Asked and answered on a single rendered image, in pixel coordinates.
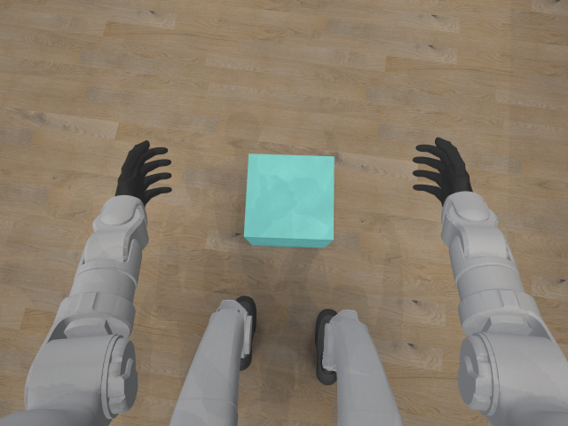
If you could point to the right robot shin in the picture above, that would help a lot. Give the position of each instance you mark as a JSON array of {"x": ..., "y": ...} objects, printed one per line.
[{"x": 344, "y": 314}]

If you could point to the robot right upper arm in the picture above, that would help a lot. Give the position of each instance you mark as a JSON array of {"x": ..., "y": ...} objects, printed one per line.
[{"x": 514, "y": 380}]

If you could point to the left robot shin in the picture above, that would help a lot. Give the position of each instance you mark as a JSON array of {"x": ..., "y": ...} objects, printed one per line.
[{"x": 230, "y": 304}]

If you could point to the left robot forearm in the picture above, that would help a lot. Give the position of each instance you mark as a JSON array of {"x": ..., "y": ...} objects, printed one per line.
[{"x": 101, "y": 298}]

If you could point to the robot left hand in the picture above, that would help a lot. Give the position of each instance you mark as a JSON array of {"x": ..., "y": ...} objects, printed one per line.
[{"x": 133, "y": 180}]

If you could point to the carton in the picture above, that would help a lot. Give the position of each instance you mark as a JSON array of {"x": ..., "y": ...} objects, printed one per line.
[{"x": 290, "y": 201}]

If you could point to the robot right hand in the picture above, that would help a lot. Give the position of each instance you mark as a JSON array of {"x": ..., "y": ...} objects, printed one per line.
[{"x": 453, "y": 177}]

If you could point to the right robot forearm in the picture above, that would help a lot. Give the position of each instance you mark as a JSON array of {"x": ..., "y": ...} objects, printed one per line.
[{"x": 492, "y": 295}]

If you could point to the robot left upper arm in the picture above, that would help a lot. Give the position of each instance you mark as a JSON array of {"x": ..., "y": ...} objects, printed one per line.
[{"x": 82, "y": 381}]

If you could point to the robot shin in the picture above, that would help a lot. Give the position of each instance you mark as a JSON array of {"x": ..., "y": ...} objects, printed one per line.
[
  {"x": 230, "y": 304},
  {"x": 344, "y": 314}
]

